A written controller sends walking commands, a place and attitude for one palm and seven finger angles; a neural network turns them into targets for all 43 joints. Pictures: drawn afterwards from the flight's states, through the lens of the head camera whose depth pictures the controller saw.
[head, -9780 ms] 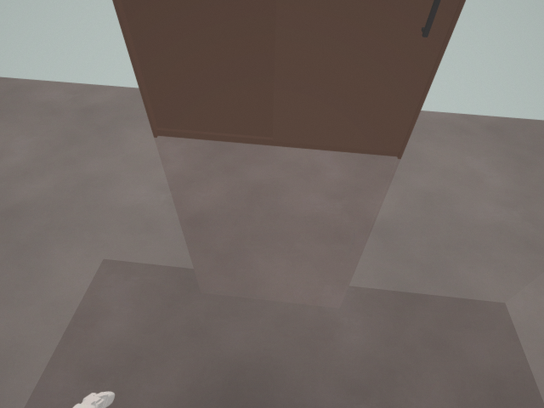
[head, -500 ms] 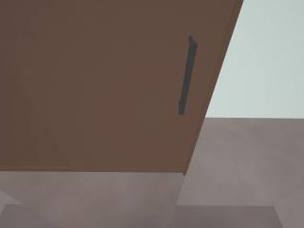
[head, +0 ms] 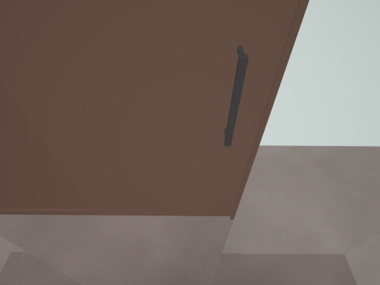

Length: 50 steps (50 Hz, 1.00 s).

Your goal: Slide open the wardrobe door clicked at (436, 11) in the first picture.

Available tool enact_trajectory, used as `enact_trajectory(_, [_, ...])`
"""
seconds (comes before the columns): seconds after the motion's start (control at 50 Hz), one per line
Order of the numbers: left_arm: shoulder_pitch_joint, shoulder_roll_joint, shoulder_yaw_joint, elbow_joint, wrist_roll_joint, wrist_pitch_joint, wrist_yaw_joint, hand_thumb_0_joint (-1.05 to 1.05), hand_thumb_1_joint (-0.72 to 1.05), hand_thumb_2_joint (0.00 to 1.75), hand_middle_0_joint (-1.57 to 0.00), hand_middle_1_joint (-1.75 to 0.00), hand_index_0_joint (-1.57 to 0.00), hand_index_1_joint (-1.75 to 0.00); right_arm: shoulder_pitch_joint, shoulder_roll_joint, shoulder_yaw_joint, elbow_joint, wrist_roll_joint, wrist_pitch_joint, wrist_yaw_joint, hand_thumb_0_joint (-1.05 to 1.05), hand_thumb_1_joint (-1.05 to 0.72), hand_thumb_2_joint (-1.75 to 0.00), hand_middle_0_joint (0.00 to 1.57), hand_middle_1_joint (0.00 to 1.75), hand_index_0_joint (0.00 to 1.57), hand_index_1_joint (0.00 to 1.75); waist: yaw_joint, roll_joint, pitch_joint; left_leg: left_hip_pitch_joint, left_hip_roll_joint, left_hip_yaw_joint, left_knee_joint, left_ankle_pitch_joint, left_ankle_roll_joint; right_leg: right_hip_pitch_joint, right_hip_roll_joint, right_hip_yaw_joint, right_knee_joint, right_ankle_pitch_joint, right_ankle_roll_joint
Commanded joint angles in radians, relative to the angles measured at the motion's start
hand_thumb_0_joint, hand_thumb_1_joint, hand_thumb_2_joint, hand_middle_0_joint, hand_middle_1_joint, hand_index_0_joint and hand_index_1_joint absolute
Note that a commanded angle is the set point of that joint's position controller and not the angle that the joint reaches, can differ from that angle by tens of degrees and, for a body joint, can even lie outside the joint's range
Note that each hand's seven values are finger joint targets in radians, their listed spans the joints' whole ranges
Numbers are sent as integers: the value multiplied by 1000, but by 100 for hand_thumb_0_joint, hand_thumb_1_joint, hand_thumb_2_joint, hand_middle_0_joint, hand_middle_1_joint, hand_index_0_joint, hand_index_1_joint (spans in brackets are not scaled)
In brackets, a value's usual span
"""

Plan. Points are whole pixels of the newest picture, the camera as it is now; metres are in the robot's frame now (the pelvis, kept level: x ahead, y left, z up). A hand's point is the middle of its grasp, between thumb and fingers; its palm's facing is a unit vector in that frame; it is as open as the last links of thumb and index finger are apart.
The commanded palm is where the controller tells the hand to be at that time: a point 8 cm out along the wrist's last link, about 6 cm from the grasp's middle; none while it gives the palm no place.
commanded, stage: shuffle to correct the standing spot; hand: right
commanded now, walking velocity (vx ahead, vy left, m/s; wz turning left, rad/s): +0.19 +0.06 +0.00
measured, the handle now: (233, 102) +0.56 -0.08 +0.08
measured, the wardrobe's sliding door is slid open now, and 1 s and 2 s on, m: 0.00 0.00 0.00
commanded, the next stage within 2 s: come to a stop and stand still in 0.24 s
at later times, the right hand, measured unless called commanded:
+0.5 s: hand out of the picture +0.05 -0.14 -0.18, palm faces +0.06 +0.99 -0.16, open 7.4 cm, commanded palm none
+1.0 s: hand out of the picture +0.12 -0.15 -0.18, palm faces +0.05 +0.98 -0.21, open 7.4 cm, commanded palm none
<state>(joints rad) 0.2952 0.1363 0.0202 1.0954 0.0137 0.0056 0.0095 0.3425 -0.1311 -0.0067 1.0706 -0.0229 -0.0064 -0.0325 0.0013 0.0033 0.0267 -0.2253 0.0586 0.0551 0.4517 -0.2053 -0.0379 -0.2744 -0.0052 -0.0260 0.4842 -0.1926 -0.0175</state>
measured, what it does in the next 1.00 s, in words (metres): shifts its weight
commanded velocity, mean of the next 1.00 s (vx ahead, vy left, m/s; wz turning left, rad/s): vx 0.00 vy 0.02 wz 0.00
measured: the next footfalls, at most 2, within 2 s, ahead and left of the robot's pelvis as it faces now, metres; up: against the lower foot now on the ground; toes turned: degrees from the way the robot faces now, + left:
none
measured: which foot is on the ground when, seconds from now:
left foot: down 0.00-1.00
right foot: down 0.00-1.00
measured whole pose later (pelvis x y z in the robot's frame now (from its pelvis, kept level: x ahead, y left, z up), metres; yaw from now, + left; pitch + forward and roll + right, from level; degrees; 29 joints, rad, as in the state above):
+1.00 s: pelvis +0.07 +0.03 -0.01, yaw -2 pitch -2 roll +1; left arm 0.20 0.17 0.04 1.07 0.01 0.02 0.03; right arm 0.21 -0.16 -0.02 1.01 -0.02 0.01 -0.03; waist 0.01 -0.03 0.07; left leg -0.21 0.02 0.11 0.56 -0.30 0.02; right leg -0.21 -0.05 -0.04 0.56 -0.30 0.01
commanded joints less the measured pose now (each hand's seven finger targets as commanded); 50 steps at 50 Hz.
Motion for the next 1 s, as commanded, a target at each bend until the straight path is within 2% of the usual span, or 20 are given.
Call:
enact_trajectory(0.0, [68,101,17,-27,6,-3,8,0,90,90,-20,-30,-20,-30,96,-87,-24,-15,-7,-6,-3,0,-90,-90,20,30,20,30,-2,-9,64,-45,33,-72,-106,-295,44,-63,-85,108,-163,-344,-4])
enact_trajectory(0.18, [88,93,19,-31,6,-20,12,0,90,90,-20,-30,-20,-30,127,-78,-35,-13,-4,-14,12,0,-90,-90,20,30,20,30,-2,-34,122,-69,28,-73,-52,-285,71,-87,-100,115,-130,-349,-28])
enact_trajectory(0.32, [122,100,22,-14,1,-44,21,0,90,90,-20,-30,-20,-30,154,-59,-39,4,-2,-27,13,0,-90,-90,20,30,20,30,1,-50,64,-16,14,-23,60,-26,76,3,-138,104,-47,-14,-53])
enact_trajectory(0.38, [110,77,10,-7,-2,-45,33,0,90,90,-20,-30,-20,-30,180,-63,-39,22,0,-27,-2,0,-90,-90,20,30,20,30,-12,-2,26,85,49,-50,66,307,78,7,-94,20,71,328,-18])
enact_trajectory(0.42, [93,61,5,-13,-7,-40,42,0,90,90,-20,-30,-20,-30,202,-86,-39,31,4,-29,-17,0,-90,-90,20,30,20,30,-11,60,-6,167,86,-65,86,723,71,-6,-68,-20,102,394,14])
enact_trajectory(0.46, [92,68,11,-12,-12,-27,46,0,90,90,-20,-30,-20,-30,165,-105,-40,13,7,-25,-26,0,-90,-90,20,30,20,30,2,48,-11,167,91,-49,110,860,56,32,-64,-23,74,446,22])
enact_trajectory(0.52, [104,96,33,-19,-10,-15,48,0,90,90,-20,-30,-20,-30,123,-122,-51,-30,5,-11,-33,0,-90,-90,20,30,20,30,13,4,-32,94,75,-29,156,811,40,125,-76,-38,101,650,11])
enact_trajectory(0.58, [103,124,55,-28,-3,-5,46,0,90,90,-20,-30,-20,-30,55,-109,-58,-69,2,-4,-27,0,-90,-90,20,30,20,30,25,-33,-42,-8,42,-5,189,582,27,222,-118,-26,92,746,-11])
enact_trajectory(0.64, [106,151,65,-38,3,-7,40,0,90,90,-20,-30,-20,-30,-49,-76,-58,-117,2,6,-16,0,-90,-90,20,30,20,30,45,-153,39,-163,-25,18,233,-103,17,297,-213,72,-14,879,-91])
enact_trajectory(0.66, [100,161,64,-44,6,-9,41,0,90,90,-20,-30,-20,-30,-69,-77,-61,-128,2,11,-13,0,-90,-90,20,30,20,30,44,-162,58,-170,-21,1,238,-227,23,281,-242,101,-39,889,-119])
enact_trajectory(0.72, [14,167,54,-76,2,-8,39,0,90,90,-20,-30,-20,-30,33,-79,-60,-108,-1,9,-7,0,-90,-90,20,30,20,30,-28,-116,-29,-11,-11,12,55,-32,35,231,-210,51,6,725,-83])
enact_trajectory(0.74, [2,155,51,-83,0,-7,34,0,90,90,-20,-30,-20,-30,69,-101,-61,-94,-2,2,-7,0,-90,-90,20,30,20,30,-44,-58,-65,92,13,-8,-39,173,33,162,-170,31,59,512,-45])
enact_trajectory(0.76, [18,115,44,-91,-5,-6,29,0,90,90,-20,-30,-20,-30,67,-158,-63,-89,-6,-10,-11,0,-90,-90,20,30,20,30,-26,89,-94,181,137,-139,-33,498,72,49,-91,-19,132,212,7])
enact_trajectory(0.78, [-5,81,41,-99,-9,7,25,0,90,90,-20,-30,-20,-30,49,-198,-65,-83,-3,-10,-12,0,-90,-90,20,30,20,30,-26,173,-71,195,258,-199,-37,716,143,-38,-26,-42,193,-213,36])
enact_trajectory(0.8, [-31,70,39,-103,-7,24,29,0,90,90,-20,-30,-20,-30,45,-202,-63,-78,-3,-10,-14,0,-90,-90,20,30,20,30,-41,274,-87,164,282,-231,-54,763,186,-44,-32,-7,285,-368,31])
enact_trajectory(0.84, [-44,83,37,-82,-8,27,26,0,90,90,-20,-30,-20,-30,-46,-175,-45,-92,-6,-6,-14,0,-90,-90,20,30,20,30,-12,202,-15,91,249,-199,-63,644,230,-60,-51,24,346,-332,31])
enact_trajectory(0.88, [-24,80,30,-64,-9,21,21,0,90,90,-20,-30,-20,-30,-91,-189,-46,-106,-5,-6,-13,0,-90,-90,20,30,20,30,6,145,-13,72,213,-154,-49,572,221,-22,-53,1,226,-273,37])
enact_trajectory(0.94, [32,84,21,-28,-5,5,20,0,90,90,-20,-30,-20,-30,-106,-175,-42,-97,10,-2,-9,0,-90,-90,20,30,20,30,26,70,-27,-5,134,-103,-11,313,128,142,-76,4,-55,44,33])
enact_trajectory(0.96, [11,109,18,-31,1,-2,20,0,90,90,-20,-30,-20,-30,-93,-152,-37,-99,12,1,-5,0,-90,-90,20,30,20,30,5,-12,-15,-16,80,-73,-20,196,80,134,-127,54,-85,146,15])
enact_trajectory(0.98, [-23,125,14,-40,2,-2,17,0,90,90,-20,-30,-20,-30,-88,-137,-34,-97,8,4,-3,0,-90,-90,20,30,20,30,-12,-10,13,6,53,-65,-67,74,53,65,-151,63,-104,93,6])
